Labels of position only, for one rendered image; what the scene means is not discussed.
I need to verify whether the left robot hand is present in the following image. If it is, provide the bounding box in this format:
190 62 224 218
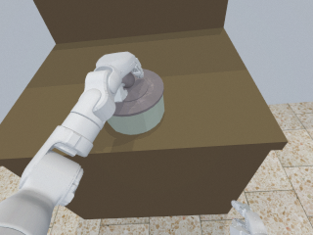
96 51 144 103

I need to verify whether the table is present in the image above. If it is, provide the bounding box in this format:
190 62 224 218
0 0 289 220

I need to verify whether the robot left forearm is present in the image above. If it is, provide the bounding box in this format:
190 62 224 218
19 64 122 189

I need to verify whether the knob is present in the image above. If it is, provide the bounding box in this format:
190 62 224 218
121 72 135 88

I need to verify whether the left robot upper arm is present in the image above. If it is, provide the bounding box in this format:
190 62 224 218
0 150 84 235

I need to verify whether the pot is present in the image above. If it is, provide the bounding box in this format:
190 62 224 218
107 94 165 135

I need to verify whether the right robot hand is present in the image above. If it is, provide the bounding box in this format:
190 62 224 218
229 200 268 235

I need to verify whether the lid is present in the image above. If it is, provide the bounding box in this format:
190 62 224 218
113 69 164 117

